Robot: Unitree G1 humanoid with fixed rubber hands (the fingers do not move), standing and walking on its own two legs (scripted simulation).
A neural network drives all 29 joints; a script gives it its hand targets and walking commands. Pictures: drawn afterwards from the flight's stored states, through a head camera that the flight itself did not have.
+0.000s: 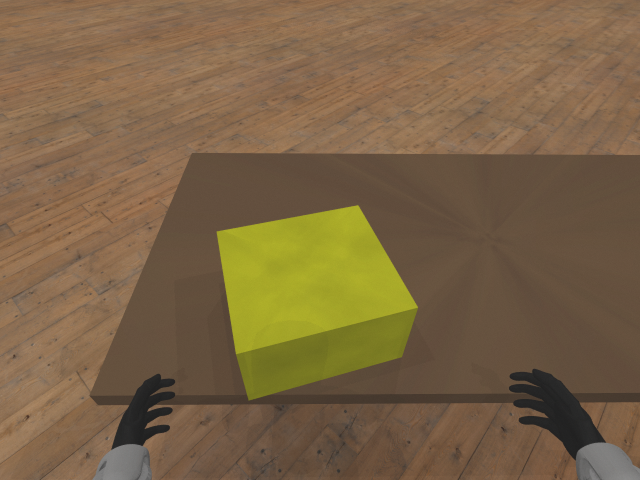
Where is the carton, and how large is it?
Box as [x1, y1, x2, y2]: [217, 205, 417, 399]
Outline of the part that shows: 357,205 217,231 235,350 248,399 252,399 401,356 417,306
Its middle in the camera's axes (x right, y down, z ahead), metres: -0.02 +0.10 +0.67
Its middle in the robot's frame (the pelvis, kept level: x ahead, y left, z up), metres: +0.44 +0.03 -0.07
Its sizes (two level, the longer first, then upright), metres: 0.269 0.248 0.147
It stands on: a table, 0.64 m high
